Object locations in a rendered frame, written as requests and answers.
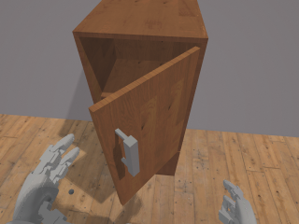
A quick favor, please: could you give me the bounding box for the handle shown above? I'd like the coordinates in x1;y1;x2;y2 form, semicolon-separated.
115;128;140;176

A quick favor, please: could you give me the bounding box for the right robot hand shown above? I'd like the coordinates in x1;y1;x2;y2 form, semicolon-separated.
219;179;257;224

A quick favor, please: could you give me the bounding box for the cupboard door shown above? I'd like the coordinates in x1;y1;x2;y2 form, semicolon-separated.
88;46;200;206

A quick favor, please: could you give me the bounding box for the left robot hand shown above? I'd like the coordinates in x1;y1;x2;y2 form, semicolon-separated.
12;133;80;224

